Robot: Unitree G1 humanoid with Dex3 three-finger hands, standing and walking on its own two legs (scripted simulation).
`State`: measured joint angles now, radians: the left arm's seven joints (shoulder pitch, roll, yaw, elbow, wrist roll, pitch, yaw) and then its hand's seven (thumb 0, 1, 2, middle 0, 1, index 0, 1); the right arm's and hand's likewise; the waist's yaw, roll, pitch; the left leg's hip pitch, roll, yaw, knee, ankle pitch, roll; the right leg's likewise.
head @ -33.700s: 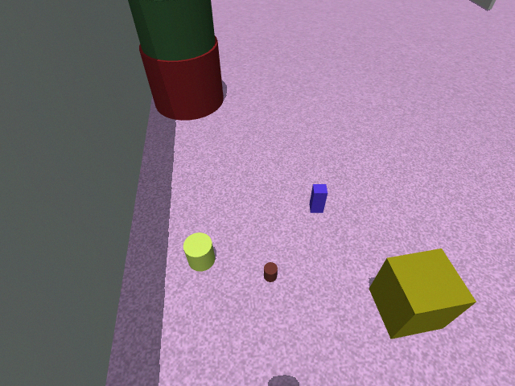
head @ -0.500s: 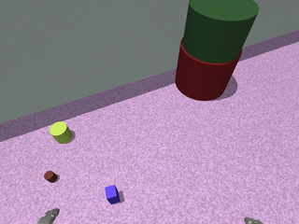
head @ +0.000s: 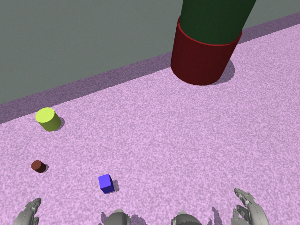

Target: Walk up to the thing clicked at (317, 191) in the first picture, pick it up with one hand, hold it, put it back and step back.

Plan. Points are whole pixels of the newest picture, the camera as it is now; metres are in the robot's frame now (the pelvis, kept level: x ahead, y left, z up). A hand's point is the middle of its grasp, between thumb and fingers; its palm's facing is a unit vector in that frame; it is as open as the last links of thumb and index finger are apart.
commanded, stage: go down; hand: left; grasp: from the side
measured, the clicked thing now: (106, 184) +0.37 +0.22 -0.64
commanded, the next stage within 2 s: none
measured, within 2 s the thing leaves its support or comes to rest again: neither
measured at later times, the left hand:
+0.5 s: hand (44, 221) +0.17 +0.30 -0.17, palm faces +0.14 -0.95 -0.29, open 17.4 cm
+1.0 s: hand (39, 194) +0.25 +0.38 -0.25, palm faces +0.23 -0.95 -0.19, open 17.1 cm
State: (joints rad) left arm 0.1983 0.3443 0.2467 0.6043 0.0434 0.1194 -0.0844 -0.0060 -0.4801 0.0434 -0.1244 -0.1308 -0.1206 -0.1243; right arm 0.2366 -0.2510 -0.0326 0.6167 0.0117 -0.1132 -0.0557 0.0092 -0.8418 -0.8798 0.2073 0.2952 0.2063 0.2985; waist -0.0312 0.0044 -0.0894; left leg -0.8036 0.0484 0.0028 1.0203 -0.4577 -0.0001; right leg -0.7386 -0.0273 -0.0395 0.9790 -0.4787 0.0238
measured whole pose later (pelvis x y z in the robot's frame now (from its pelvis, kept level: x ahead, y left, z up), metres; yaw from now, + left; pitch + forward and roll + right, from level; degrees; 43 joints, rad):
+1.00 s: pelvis -0.06 -0.01 -0.21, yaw -3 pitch +32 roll -5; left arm -0.29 0.69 0.72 0.95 -0.15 -0.34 -0.53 -0.02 -0.50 0.09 -0.09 -0.12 -0.08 -0.12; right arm 0.12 -0.31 0.04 0.67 -0.03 -0.19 -0.06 0.01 -0.87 -0.89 0.21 0.30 0.21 0.30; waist -0.02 -0.02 -0.16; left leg -1.79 0.06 -0.08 1.86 -0.64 -0.01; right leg -1.70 -0.02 -0.07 1.83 -0.68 0.01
